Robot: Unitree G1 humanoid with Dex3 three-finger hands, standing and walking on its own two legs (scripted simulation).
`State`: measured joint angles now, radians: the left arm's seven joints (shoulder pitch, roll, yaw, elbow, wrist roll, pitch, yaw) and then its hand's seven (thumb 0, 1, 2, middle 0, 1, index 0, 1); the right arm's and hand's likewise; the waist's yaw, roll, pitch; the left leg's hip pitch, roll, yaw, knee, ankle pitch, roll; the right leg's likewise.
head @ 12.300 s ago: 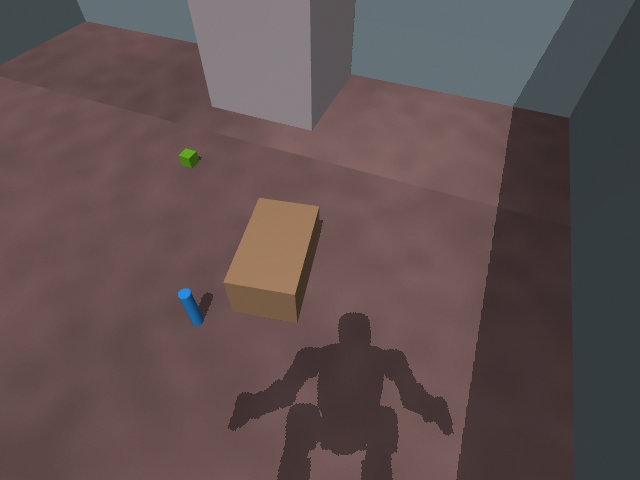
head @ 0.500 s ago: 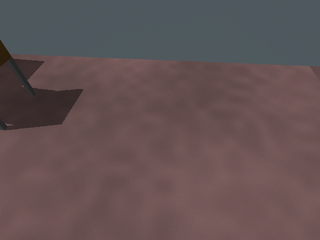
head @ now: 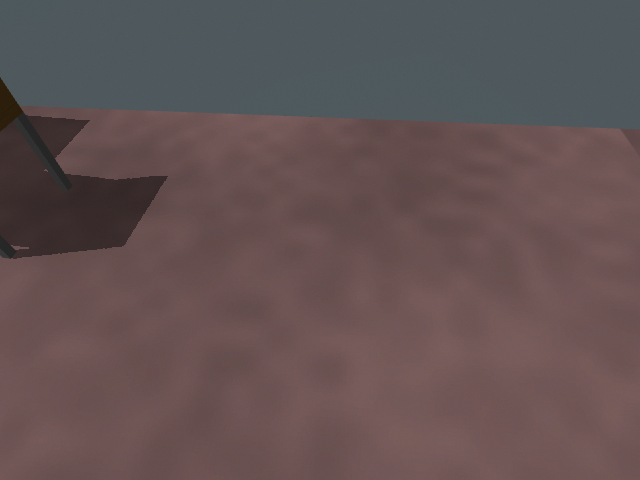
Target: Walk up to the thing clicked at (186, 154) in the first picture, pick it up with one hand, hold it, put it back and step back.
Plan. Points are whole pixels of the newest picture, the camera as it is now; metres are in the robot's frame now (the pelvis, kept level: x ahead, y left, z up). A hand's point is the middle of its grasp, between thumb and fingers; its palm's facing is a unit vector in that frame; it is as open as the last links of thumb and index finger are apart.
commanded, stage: stand
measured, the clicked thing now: out of the picture +0.14 -1.17 -0.75
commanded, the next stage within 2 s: walk up in 0.20 s
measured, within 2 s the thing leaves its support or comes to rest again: neither
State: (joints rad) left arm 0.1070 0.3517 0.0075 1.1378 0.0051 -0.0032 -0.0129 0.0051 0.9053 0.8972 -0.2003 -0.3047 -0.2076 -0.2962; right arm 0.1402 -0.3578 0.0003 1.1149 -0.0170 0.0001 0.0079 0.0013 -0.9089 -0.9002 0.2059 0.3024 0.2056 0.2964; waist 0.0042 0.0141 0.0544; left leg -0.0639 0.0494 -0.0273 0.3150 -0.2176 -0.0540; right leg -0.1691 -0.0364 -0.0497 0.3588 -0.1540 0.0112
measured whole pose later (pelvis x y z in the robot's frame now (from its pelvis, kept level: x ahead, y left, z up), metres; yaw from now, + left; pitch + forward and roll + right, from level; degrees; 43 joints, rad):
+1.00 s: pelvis +0.25 +0.01 -0.03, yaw -4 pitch -1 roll +0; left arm 0.14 0.39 0.06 0.94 0.02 -0.05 -0.09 0.01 0.91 0.90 -0.20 -0.30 -0.21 -0.30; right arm 0.35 -0.41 -0.07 0.92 -0.02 -0.04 0.04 0.00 -0.91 -0.90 0.21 0.30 0.21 0.30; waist -0.04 0.06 0.10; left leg -0.02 0.12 0.10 0.69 -0.49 0.00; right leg -0.40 -0.02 -0.07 0.62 -0.19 -0.02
